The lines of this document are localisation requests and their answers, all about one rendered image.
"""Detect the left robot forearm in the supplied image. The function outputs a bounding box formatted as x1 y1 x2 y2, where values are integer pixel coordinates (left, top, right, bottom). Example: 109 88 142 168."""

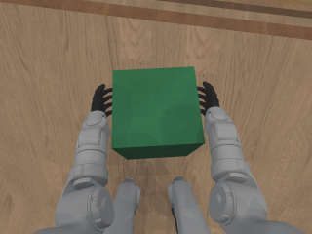
55 110 111 223

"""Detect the left robot upper arm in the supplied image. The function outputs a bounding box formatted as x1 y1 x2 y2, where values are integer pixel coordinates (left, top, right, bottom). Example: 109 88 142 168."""
33 185 115 234

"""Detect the right robot thigh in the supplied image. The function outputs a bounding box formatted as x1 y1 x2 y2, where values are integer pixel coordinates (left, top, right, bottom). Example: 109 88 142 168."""
167 179 212 234

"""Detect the right robot forearm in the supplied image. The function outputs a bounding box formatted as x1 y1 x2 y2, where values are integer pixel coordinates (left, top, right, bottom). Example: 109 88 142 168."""
204 106 268 213

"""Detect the left robot hand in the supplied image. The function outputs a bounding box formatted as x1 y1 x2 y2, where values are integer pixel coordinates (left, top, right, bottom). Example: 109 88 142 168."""
91 84 113 117

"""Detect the robot left shin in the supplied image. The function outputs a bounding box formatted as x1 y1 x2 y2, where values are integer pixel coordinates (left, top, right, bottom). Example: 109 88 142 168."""
116 177 136 192

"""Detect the carton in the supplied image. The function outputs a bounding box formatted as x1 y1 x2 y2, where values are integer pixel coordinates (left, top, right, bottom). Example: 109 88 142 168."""
111 66 205 160

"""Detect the right robot hand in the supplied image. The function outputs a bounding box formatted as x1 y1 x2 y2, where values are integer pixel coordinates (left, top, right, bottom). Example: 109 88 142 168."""
197 81 220 116

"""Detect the right robot upper arm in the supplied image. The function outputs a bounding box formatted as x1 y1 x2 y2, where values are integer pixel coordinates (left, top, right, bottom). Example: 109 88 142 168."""
208 180 306 234

